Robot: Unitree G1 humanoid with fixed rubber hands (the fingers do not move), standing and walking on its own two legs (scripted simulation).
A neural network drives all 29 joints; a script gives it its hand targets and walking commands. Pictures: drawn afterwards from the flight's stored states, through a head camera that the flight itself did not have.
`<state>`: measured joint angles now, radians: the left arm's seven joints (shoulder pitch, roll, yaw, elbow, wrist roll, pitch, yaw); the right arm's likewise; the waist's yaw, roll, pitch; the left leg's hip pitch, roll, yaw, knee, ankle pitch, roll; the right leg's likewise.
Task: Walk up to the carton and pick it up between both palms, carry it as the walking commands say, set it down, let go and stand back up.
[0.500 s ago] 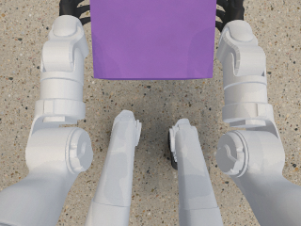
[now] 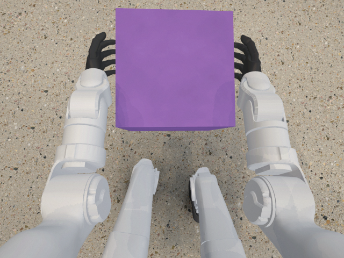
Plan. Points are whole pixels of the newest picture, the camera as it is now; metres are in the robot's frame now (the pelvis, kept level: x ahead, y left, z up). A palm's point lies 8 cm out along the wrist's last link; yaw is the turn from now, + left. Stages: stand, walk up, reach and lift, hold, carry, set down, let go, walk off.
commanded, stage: reach and lift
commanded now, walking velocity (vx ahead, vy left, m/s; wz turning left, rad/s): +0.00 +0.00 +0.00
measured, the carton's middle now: (172, 83) +0.49 +0.04 -0.12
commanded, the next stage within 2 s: none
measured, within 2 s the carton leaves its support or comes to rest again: neither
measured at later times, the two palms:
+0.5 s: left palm (79, 61) +0.44 +0.19 +0.06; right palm (277, 62) +0.47 -0.12 +0.06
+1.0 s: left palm (55, 46) +0.42 +0.18 +0.13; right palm (311, 49) +0.45 -0.13 +0.14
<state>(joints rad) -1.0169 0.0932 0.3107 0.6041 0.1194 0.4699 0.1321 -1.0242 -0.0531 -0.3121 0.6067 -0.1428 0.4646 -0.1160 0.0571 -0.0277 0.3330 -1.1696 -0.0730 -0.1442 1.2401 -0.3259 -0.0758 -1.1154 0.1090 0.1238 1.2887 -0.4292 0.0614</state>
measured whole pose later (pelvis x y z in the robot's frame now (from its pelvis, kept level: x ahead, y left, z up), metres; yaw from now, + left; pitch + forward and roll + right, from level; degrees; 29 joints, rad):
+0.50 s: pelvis +0.09 +0.00 +0.09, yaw -1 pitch +20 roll +0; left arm -0.51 -0.11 0.41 0.52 0.27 0.41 0.05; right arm -0.58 0.13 -0.38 0.61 -0.29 0.37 -0.04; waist 0.05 -0.03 -0.11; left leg -0.86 -0.04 -0.13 0.76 -0.25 -0.04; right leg -0.81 0.07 0.16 0.79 -0.33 0.04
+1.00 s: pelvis +0.12 +0.00 +0.13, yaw +0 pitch +8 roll +0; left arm -0.37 -0.12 0.33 0.48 0.28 0.52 0.07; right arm -0.40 0.15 -0.30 0.54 -0.27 0.49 -0.06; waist 0.05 -0.02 -0.14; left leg -0.45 -0.03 -0.13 0.51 -0.20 -0.03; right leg -0.40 0.04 0.16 0.54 -0.28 0.02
